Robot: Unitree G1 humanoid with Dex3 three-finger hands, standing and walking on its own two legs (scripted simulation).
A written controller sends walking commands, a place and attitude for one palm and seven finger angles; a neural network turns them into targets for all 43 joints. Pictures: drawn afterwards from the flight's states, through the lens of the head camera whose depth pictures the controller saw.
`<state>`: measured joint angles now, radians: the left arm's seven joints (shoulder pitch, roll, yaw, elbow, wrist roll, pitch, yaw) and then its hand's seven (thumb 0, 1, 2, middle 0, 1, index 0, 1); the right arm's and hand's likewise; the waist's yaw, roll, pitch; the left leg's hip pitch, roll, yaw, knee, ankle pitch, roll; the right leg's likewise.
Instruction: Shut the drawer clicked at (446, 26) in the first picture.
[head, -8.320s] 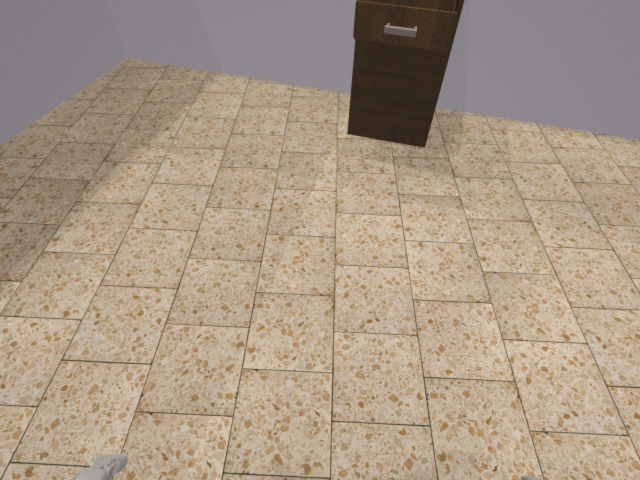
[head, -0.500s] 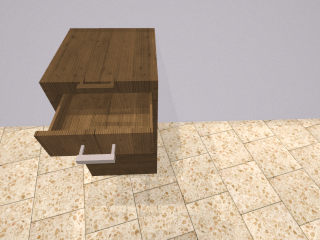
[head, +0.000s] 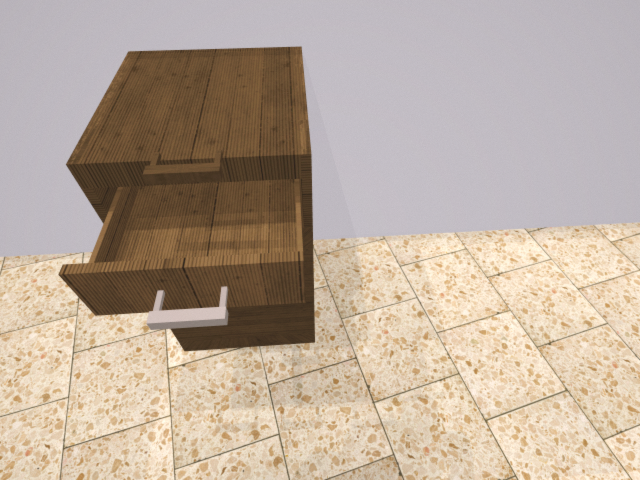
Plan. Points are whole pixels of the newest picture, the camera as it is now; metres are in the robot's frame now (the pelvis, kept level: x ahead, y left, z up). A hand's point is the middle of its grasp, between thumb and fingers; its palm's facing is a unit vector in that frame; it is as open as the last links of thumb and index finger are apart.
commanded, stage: look again from close up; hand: left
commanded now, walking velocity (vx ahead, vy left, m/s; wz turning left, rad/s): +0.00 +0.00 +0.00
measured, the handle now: (190, 306) +0.39 +0.24 -0.10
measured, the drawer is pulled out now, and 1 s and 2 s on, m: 0.20 0.20 0.20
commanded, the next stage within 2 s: raise the hand and make a fist in 0.32 s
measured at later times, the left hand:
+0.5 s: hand out of the picture +0.06 +0.21 -0.13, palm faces +0.15 -0.96 -0.24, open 7.3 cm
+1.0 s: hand (175, 473) +0.14 +0.18 -0.04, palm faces +0.14 -0.99 -0.08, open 5.1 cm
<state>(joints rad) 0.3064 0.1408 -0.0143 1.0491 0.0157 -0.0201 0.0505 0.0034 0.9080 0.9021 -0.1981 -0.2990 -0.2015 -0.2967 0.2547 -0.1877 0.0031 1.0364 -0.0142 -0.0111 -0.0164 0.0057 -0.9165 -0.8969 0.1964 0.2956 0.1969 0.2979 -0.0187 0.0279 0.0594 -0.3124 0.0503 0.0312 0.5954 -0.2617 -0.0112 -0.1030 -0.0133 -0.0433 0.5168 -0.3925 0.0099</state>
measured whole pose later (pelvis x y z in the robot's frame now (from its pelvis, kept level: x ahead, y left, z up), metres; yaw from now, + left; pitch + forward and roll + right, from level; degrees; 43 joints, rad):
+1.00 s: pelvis -0.07 -0.03 -0.10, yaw +1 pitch +13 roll -3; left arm 0.40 0.21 0.17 -0.01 -0.25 -0.47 -0.19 0.02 0.90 0.90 -0.61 -0.74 -0.61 -0.74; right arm 0.17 -0.21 0.00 0.55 0.01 -0.22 -0.09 0.01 -0.91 -0.90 0.20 0.30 0.20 0.30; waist 0.05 0.04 -0.14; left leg -1.05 0.08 -0.09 1.21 -0.40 -0.04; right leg -0.83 0.02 -0.13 1.24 -0.64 -0.05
